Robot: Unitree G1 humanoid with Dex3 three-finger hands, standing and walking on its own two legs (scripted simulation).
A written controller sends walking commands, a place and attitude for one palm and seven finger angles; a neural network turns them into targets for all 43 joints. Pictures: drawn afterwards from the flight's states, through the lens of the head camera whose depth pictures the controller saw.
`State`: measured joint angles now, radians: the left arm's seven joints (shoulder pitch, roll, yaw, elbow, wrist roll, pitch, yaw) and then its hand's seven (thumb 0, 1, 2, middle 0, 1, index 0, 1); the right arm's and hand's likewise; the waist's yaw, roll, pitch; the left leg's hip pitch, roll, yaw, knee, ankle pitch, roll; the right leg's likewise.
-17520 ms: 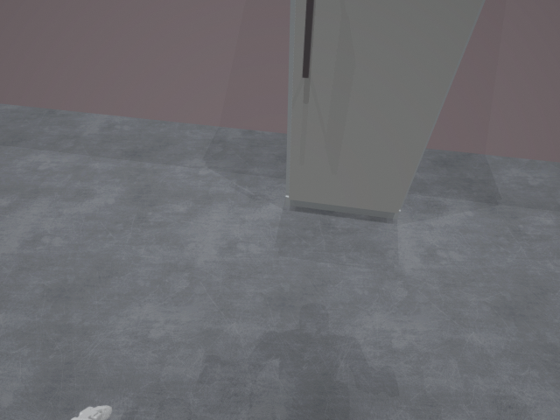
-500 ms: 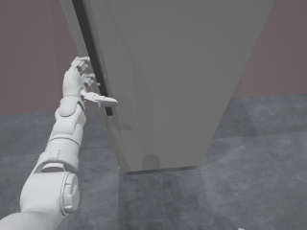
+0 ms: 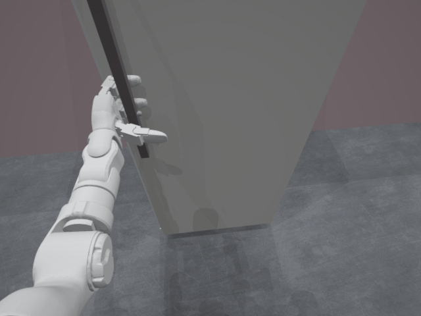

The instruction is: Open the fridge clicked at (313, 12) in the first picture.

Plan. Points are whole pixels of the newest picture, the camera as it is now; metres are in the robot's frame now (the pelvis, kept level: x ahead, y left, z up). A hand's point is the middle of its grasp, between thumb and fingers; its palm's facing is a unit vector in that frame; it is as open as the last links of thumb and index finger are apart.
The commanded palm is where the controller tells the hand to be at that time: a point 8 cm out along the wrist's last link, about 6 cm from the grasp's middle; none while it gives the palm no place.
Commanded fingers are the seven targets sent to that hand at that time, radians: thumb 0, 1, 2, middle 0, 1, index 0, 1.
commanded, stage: slide the fingers in behind the handle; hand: left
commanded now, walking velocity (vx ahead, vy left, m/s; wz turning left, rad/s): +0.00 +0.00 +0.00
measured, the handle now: (119, 64) +0.52 +0.16 +0.22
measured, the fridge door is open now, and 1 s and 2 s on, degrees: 0 0 0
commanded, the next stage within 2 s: grip the handle and tug to test in 0.54 s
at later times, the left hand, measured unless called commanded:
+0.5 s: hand (137, 113) +0.46 +0.13 +0.14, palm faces +0.09 -1.00 +0.02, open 14.0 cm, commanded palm +0.43 +0.18 +0.14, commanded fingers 0.00 -0.50 0.30 -0.30 -1.20 -0.30 -1.20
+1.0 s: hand (140, 112) +0.47 +0.13 +0.14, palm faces +0.09 -1.00 +0.02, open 10.9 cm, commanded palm +0.44 +0.18 +0.14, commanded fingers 0.00 0.39 0.68 -0.40 -1.33 -0.40 -1.33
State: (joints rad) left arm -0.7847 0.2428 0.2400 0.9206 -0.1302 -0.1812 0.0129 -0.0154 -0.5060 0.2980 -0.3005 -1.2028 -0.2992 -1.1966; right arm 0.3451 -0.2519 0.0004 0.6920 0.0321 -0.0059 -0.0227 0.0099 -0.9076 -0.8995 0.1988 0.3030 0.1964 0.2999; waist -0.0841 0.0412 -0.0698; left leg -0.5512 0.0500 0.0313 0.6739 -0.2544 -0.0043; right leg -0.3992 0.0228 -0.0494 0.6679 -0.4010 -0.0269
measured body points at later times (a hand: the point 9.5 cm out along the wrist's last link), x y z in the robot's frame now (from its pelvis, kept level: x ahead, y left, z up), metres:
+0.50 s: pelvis +0.01 +0.00 +0.00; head +0.04 -0.01 +0.45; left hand +0.45 +0.19 +0.14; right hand +0.07 -0.26 -0.12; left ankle +0.05 +0.13 -0.72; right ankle -0.04 -0.10 -0.72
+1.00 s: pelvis +0.00 +0.00 +0.00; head +0.04 +0.00 +0.45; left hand +0.46 +0.18 +0.14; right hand +0.06 -0.25 -0.13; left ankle +0.05 +0.13 -0.72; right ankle -0.04 -0.10 -0.72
